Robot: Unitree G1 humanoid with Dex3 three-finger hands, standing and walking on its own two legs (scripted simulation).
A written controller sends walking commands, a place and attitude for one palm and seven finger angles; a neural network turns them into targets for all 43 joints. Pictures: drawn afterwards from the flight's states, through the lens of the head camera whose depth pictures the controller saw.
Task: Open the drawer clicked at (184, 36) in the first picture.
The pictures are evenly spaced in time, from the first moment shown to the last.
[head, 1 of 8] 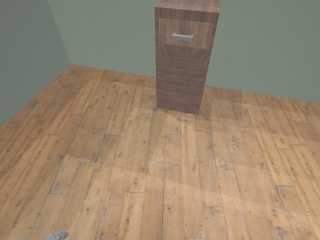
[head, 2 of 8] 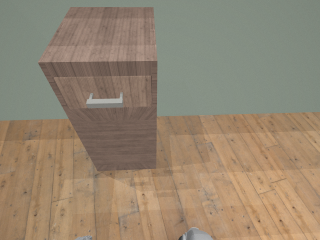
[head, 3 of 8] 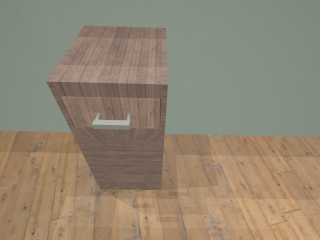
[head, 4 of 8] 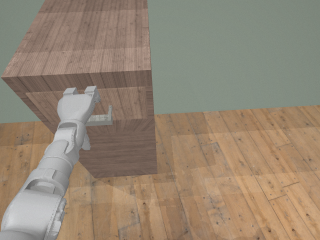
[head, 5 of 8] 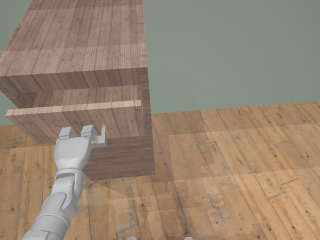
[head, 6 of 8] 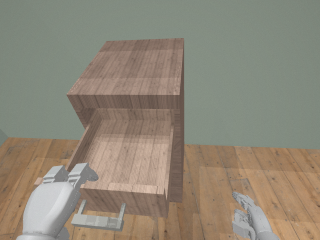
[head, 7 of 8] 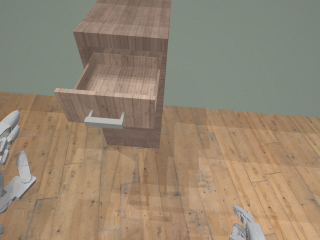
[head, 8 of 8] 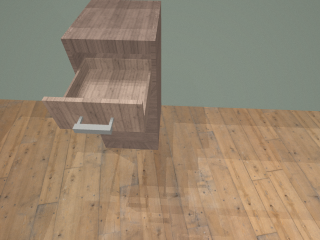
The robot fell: no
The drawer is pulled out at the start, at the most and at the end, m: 0.00 0.30 0.30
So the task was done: yes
